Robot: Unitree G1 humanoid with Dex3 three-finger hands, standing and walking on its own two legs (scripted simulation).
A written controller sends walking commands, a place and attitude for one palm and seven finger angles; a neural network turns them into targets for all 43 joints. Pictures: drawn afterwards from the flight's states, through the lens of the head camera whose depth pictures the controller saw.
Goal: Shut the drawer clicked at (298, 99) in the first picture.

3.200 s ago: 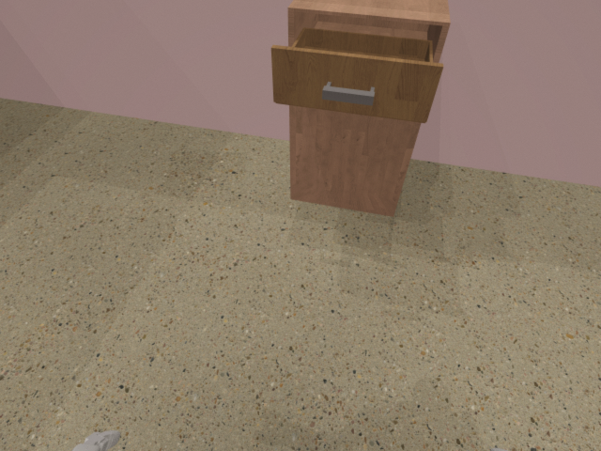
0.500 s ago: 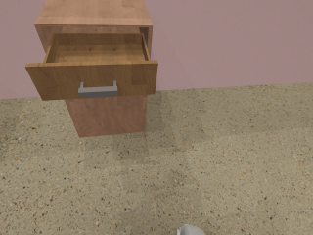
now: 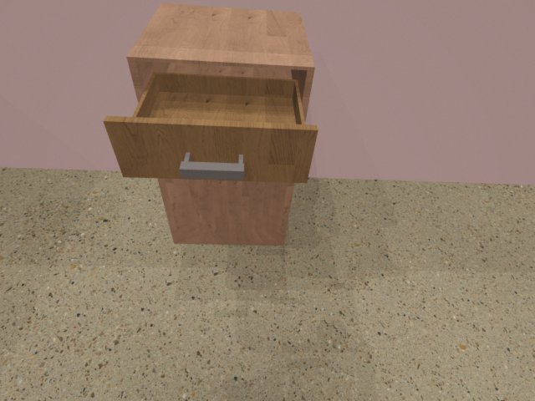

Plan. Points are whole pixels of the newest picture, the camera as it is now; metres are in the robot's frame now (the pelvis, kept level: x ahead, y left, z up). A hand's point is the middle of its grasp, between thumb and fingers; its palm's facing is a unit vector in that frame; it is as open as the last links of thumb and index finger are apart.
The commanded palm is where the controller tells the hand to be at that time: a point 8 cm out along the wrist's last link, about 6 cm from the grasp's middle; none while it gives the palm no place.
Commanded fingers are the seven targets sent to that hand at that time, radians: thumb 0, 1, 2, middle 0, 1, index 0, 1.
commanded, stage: take the last steps up to it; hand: left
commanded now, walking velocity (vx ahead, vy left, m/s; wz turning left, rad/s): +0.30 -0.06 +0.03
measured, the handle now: (213, 164) +0.59 +0.15 -0.01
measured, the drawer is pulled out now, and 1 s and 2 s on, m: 0.28 0.28 0.28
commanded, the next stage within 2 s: come to a stop and stand still in 0.84 s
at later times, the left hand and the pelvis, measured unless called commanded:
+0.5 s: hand out of the picture +0.13 +0.13 -0.16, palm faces +0.06 -0.97 -0.22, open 7.3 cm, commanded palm none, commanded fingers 0.00 0.90 0.90 -0.20 -0.30 -0.20 -0.30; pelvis +0.09 -0.06 +0.00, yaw +1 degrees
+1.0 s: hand out of the picture +0.13 +0.08 -0.18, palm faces +0.20 -0.98 -0.10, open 7.4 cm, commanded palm none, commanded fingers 0.00 0.90 0.90 -0.20 -0.30 -0.20 -0.30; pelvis +0.24 -0.05 +0.00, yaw +3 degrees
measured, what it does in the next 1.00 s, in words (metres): walks ahead: right foot, then left foot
